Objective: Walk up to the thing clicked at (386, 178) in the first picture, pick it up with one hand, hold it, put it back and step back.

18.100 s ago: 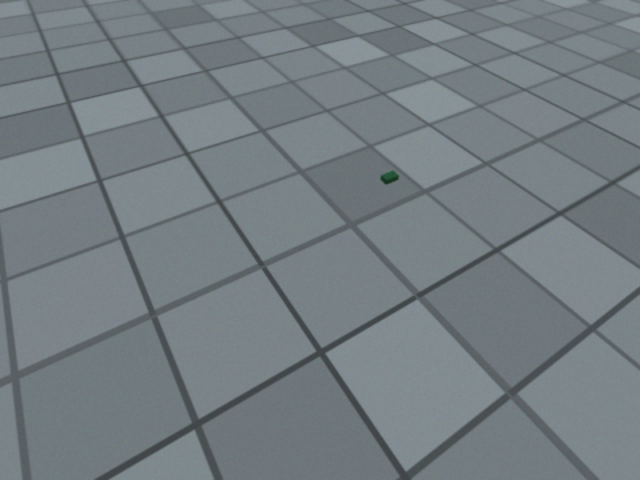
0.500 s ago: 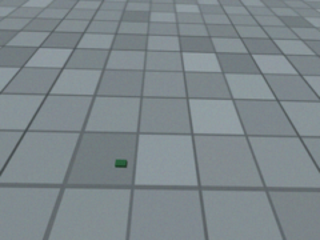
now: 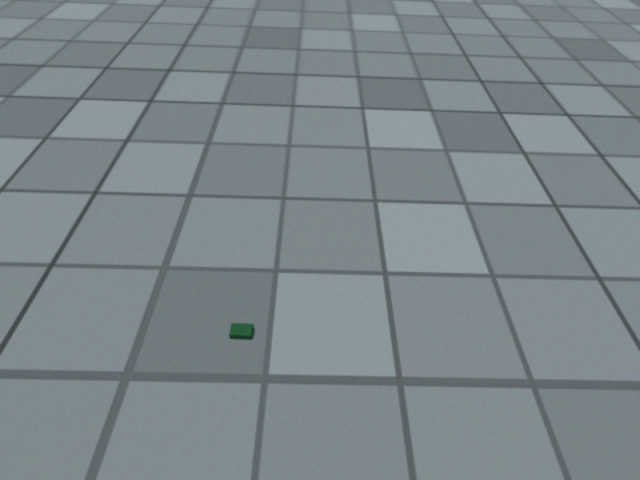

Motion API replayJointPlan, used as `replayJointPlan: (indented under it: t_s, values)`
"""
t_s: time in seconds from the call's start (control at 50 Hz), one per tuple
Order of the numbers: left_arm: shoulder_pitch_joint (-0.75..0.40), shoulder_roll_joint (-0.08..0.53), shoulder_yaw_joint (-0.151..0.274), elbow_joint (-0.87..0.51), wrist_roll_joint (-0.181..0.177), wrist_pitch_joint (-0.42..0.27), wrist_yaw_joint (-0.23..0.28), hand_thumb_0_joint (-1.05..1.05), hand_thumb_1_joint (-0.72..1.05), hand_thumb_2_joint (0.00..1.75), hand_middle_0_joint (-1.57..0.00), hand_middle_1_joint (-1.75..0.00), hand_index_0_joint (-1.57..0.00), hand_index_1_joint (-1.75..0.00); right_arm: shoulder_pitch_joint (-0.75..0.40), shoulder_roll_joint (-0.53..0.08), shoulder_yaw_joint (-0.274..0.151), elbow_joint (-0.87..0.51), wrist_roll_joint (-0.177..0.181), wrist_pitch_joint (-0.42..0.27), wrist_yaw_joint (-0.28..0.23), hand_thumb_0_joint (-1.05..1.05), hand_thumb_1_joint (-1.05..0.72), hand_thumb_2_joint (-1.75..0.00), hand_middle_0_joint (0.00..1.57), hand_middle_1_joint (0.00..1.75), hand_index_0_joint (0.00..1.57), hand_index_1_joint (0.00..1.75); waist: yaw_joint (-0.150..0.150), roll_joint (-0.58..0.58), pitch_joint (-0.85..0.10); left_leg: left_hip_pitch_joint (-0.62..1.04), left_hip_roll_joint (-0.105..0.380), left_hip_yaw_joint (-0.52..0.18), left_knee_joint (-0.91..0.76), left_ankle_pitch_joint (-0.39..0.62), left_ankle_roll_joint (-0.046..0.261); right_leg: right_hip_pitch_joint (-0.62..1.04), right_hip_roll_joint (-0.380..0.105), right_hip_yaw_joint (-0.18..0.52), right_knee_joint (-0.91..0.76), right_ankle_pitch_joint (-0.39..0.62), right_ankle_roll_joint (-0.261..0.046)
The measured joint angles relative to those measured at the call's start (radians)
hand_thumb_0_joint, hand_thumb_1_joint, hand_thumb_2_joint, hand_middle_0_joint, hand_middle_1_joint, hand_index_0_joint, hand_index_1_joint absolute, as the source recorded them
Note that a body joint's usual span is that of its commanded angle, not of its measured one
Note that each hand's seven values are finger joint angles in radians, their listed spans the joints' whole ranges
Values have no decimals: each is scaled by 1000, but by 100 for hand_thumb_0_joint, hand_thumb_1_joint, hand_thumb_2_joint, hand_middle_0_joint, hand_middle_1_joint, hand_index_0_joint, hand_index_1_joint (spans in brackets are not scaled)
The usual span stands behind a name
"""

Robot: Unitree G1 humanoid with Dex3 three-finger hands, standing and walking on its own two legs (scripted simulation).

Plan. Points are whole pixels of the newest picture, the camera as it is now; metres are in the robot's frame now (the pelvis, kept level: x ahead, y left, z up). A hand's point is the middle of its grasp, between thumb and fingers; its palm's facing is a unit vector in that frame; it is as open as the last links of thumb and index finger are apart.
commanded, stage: walk up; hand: left
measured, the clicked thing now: (241, 331) +0.75 +0.25 -0.77
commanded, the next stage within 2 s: none
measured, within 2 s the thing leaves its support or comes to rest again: neither
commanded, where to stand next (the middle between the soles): +0.37 +0.00 m, yaw +1 degrees
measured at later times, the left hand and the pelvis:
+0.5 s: hand (105, 465) +0.19 +0.30 -0.15, palm faces -0.07 -0.94 -0.34, open 7.4 cm; pelvis +0.12 +0.03 -0.01, yaw +0 degrees
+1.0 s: hand (147, 385) +0.31 +0.29 -0.17, palm faces +0.02 -0.94 -0.34, open 7.4 cm; pelvis +0.26 +0.02 -0.03, yaw +1 degrees
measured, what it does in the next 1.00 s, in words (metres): walks ahead: right foot, then left foot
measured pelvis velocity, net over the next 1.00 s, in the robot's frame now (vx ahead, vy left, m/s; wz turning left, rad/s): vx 0.26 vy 0.02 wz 0.02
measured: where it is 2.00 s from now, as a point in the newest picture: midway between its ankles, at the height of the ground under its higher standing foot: (311, 464)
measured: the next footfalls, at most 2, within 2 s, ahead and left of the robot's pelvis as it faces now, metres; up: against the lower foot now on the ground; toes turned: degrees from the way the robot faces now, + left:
right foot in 0.60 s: +0.31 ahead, -0.11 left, +0.00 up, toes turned -2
left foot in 0.96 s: +0.38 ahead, +0.14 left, +0.00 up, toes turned +1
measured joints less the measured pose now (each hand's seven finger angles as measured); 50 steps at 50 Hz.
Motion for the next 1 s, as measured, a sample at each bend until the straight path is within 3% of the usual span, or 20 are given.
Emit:
replayJointPlan:
  t_s: [0.04,0.06,0.08,0.14,0.18,0.2,0.22,0.28,0.32,0.44,0.5,0.58,0.6,0.64,0.7,0.74,0.8,0.88,0.96,1.0]
  values:
    - [29,4,16,-27,6,-9,-9,1,90,90,-20,-30,-20,-30,28,-11,-14,-26,-8,0,9,0,-91,-90,21,30,20,30,6,6,-17,-25,-1,-6,64,-77,12,-9,6,2,28,-36,-17]
    - [42,7,23,-41,8,-16,-10,1,90,90,-21,-30,-20,-30,37,-18,-21,-35,-10,1,11,0,-91,-90,21,30,20,30,9,9,-18,-44,-1,-4,112,-89,11,-5,8,0,22,3,-18]
    - [54,11,30,-53,11,-22,-11,1,90,90,-21,-30,-20,-30,44,-26,-27,-44,-14,1,12,0,-90,-90,21,30,20,30,14,10,-14,-68,1,6,170,-100,7,2,6,-3,13,58,-14]
    - [88,15,44,-75,17,-24,-14,0,90,90,-21,-30,-20,-30,63,-54,-44,-62,-14,-2,16,0,-91,-90,21,30,20,30,25,34,0,-117,27,23,252,-143,4,36,10,-18,4,33,6]
    - [111,35,48,-83,19,-13,-18,1,90,90,-21,-30,-20,-30,73,-58,-55,-80,-15,-16,21,0,-91,-90,21,30,20,30,26,23,9,-100,36,43,174,-73,3,46,-4,-19,32,-4,19]
    - [121,48,50,-86,16,-5,-19,1,90,90,-21,-30,-20,-30,75,-54,-61,-91,-17,-28,20,0,-91,-90,21,30,20,30,27,-1,19,-80,22,62,145,22,1,33,-24,-9,88,-38,14]
    - [128,57,53,-86,12,4,-17,1,90,90,-21,-30,-20,-30,78,-48,-68,-106,-24,-42,18,0,-91,-90,21,30,20,30,26,-20,28,-69,9,78,145,36,4,-6,-31,12,200,-67,1]
    - [132,69,47,-82,1,20,-9,1,90,90,-20,-30,-20,-30,108,-35,-67,-147,-14,-62,12,0,-91,-90,21,30,20,30,4,-32,34,-28,-1,81,121,4,17,-148,24,63,525,-125,-32]
    - [130,78,43,-96,-7,14,-10,1,90,90,-20,-30,-20,-30,134,-27,-56,-165,-7,-62,7,0,-91,-90,21,30,20,30,1,-41,39,15,-4,84,75,6,21,-221,30,57,600,-95,-37]
    - [106,79,39,-152,-3,9,-32,1,90,90,-20,-30,-20,-30,192,-19,-38,-207,1,-64,0,0,-90,-90,21,30,20,30,-12,-47,65,128,-10,91,-22,3,21,-340,-28,13,455,23,-5]
    - [82,65,40,-180,2,9,-45,1,90,90,-20,-30,-20,-30,212,-27,-35,-227,3,-60,2,0,-90,-90,21,30,20,30,-20,-35,78,161,-10,95,-15,-31,13,-347,-54,-16,326,99,-11]
    - [55,46,45,-206,3,3,-53,1,90,90,-20,-30,-20,-30,238,-38,-33,-248,7,-48,2,0,-90,-90,21,30,20,30,-35,-15,71,180,-2,94,54,-115,-8,-297,-45,-47,209,149,-29]
    - [53,43,46,-216,2,-4,-53,1,90,90,-20,-30,-20,-30,248,-40,-32,-254,8,-45,0,0,-90,-90,21,30,20,30,-37,-8,64,174,4,89,93,-149,-14,-268,-35,-53,178,160,-36]
    - [37,27,52,-236,5,-24,-45,1,90,90,-20,-30,-20,-30,246,-46,-31,-255,12,-37,-7,0,-90,-90,21,30,20,30,-38,29,73,114,36,63,278,-190,2,-254,-7,-79,206,172,-25]
    - [30,8,44,-270,-11,-40,-37,1,90,90,-20,-30,-20,-30,223,-44,-21,-247,14,-26,-13,0,-91,-90,21,30,20,30,-20,34,84,-39,-1,16,619,-214,22,-230,-8,-85,232,122,-32]
    - [42,-6,36,-281,-15,-41,-32,1,90,90,-20,-30,-20,-30,214,-52,-18,-248,17,-29,-8,0,-91,-90,21,30,20,30,-10,42,77,-121,1,14,689,-182,23,-196,-7,-88,195,123,-37]
    - [75,-10,29,-287,-10,-38,-32,0,90,90,-21,-30,-20,-30,208,-60,-23,-258,10,-38,5,0,-91,-90,21,30,20,30,-1,48,61,-199,35,26,612,-120,6,-154,1,-92,135,130,-40]
    - [113,10,31,-293,2,-26,-32,1,90,90,-21,-30,-20,-30,206,-62,-29,-257,-3,-42,9,0,-91,-90,21,30,20,30,15,32,50,-227,66,48,384,-87,-17,-129,5,-96,116,111,-35]
    - [133,34,27,-278,-4,0,-21,1,90,90,-21,-30,-20,-30,204,-63,-30,-242,-8,-51,-11,0,-91,-90,21,30,20,30,32,6,47,-167,51,69,182,56,-13,-146,-4,-89,214,31,-10]
    - [130,42,26,-254,-11,20,-12,1,90,90,-21,-30,-20,-30,192,-53,-31,-230,-15,-55,-25,0,-91,-90,21,30,20,30,29,-23,45,-161,31,79,188,90,-11,-170,-19,-70,295,-31,-10]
